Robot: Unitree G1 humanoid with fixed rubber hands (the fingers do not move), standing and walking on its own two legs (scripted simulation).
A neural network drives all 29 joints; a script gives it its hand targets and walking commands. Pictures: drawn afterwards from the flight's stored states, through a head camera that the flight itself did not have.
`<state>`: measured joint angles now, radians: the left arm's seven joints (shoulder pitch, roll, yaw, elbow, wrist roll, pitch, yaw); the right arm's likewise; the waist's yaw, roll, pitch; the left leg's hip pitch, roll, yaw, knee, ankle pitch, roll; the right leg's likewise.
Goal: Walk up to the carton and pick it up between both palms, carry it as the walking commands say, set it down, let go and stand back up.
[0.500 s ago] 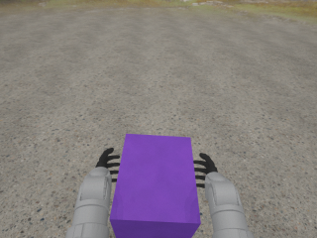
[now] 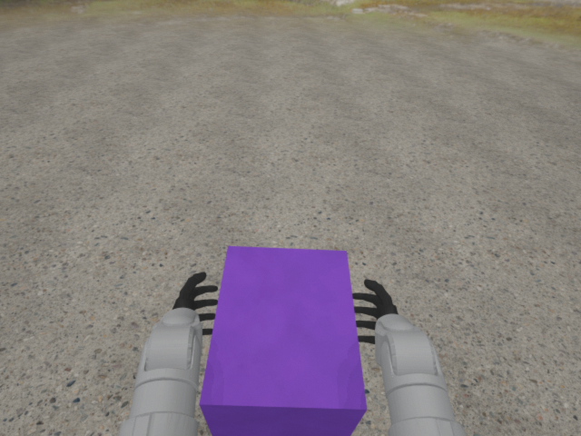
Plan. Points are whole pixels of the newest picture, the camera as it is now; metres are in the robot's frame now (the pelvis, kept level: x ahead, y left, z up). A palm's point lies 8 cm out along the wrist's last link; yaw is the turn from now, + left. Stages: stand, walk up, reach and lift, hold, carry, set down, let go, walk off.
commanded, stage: hold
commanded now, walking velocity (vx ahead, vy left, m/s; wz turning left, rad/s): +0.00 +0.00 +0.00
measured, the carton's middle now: (283, 343) +0.31 +0.01 -0.04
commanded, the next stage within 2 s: carry in 0.26 s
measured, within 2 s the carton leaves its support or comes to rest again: neither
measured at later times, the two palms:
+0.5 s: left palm (180, 293) +0.33 +0.17 +0.06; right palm (362, 299) +0.33 -0.11 +0.05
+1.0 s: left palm (198, 228) +0.43 +0.15 +0.10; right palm (361, 236) +0.43 -0.12 +0.09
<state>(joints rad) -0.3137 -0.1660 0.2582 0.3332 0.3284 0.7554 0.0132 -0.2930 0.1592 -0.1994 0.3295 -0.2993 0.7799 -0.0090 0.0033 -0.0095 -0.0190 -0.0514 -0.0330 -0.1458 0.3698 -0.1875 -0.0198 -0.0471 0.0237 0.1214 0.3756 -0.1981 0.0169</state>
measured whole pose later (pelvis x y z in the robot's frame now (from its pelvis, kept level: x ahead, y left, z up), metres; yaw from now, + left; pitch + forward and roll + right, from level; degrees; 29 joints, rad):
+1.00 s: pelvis +0.14 +0.01 +0.01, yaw +3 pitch +7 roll +0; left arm -0.39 -0.19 0.16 -0.10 0.17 1.22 0.23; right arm -0.34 0.17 -0.13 -0.15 -0.10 1.27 -0.31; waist -0.01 0.01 -0.13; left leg -0.21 0.05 0.10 0.48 -0.23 -0.01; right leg -0.20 -0.08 -0.18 0.53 -0.23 0.03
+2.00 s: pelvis +0.32 -0.12 -0.03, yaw -24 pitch +3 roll -2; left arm -0.38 -0.19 0.15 -0.14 0.15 1.22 0.27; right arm -0.34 0.17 -0.13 -0.14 -0.10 1.23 -0.27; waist 0.04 -0.02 0.01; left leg -0.28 0.18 0.14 0.73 -0.45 -0.06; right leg -0.60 0.14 -0.07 0.86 -0.34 -0.03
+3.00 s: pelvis +0.22 -0.46 -0.03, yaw -82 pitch +4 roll -1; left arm -0.39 -0.19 0.16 -0.22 0.18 1.18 0.23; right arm -0.38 0.19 -0.13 -0.18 -0.09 1.19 -0.30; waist 0.01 -0.05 0.02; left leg -0.51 0.11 0.13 0.78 -0.36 -0.07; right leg -0.45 0.22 0.01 0.69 -0.23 -0.09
